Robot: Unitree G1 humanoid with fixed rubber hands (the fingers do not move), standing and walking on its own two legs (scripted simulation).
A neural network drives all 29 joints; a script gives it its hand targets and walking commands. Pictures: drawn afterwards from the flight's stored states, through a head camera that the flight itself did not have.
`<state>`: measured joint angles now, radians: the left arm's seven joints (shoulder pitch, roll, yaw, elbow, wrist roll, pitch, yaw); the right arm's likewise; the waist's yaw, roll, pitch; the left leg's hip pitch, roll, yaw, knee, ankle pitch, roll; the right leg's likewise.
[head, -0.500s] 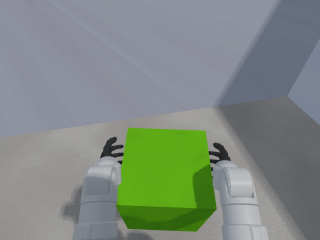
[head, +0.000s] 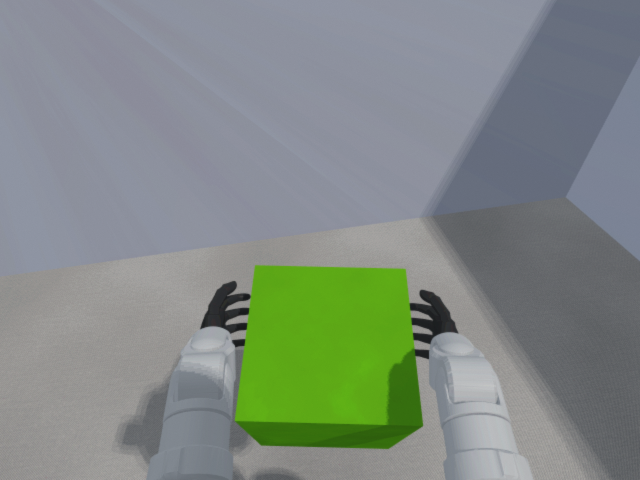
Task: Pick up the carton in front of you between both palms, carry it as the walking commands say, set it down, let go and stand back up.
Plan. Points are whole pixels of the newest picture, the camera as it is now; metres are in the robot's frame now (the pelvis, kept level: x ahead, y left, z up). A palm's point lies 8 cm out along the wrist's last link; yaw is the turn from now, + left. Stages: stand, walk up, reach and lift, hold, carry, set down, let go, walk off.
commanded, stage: carry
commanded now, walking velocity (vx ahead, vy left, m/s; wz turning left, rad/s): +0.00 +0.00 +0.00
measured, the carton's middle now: (327, 364) +0.32 +0.00 -0.06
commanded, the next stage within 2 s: hold in 0.80 s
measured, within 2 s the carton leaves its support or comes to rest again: neither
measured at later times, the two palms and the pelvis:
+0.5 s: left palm (211, 361) +0.27 +0.15 +0.05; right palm (453, 368) +0.26 -0.15 +0.04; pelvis -0.03 +0.00 +0.00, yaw +0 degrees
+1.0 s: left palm (222, 367) +0.26 +0.13 +0.05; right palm (473, 383) +0.24 -0.16 +0.05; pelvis -0.04 +0.00 +0.01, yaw -3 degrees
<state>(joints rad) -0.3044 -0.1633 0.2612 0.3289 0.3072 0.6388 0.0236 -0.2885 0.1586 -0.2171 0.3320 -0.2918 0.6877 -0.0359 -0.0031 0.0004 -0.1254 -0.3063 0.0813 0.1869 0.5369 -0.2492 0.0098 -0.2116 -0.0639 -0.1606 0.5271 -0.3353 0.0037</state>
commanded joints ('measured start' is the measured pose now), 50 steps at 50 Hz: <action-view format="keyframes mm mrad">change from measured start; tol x2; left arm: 1 -406 -952 -521 9 -245 -7 -255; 8 -370 -925 -530 -23 -258 55 -250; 17 -399 -946 -572 -74 -288 51 -251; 40 -380 -935 -583 -90 -293 55 -250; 41 -319 -961 -574 -123 -286 60 -266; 42 -310 -933 -556 -138 -270 50 -264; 46 -375 -922 -581 -150 -276 50 -277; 50 -398 -930 -562 -107 -256 47 -277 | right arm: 1 -532 926 514 -104 266 -71 254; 7 -488 909 523 -127 276 -10 251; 14 -527 925 552 -166 299 -14 254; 40 -491 921 569 -181 306 -7 253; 41 -416 959 545 -175 293 -5 269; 42 -433 930 538 -212 283 -18 270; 46 -434 911 508 -171 250 -25 255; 50 -500 924 504 -137 264 -33 269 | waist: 1 -1 5 -224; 11 0 4 -191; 19 0 7 -224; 40 0 5 -222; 41 18 -52 -121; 43 2 -40 -152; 50 6 -11 -61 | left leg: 1 124 100 -104 -74 237 8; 14 93 97 -111 -101 160 6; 40 91 98 -113 -94 170 -1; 41 335 -178 -245 -117 314 15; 42 416 -159 -265 -124 321 20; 44 326 -158 -259 -140 315 3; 50 347 -170 -255 -168 151 2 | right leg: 1 13 -102 91 -91 205 -15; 14 -32 -101 98 -109 129 -19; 40 -44 -99 106 -100 146 -23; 41 18 130 242 -183 330 -35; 42 4 110 258 -181 342 -40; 44 115 130 256 -198 310 -42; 45 105 129 259 -207 291 -36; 46 137 132 259 -209 277 -37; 50 59 120 255 -227 149 -39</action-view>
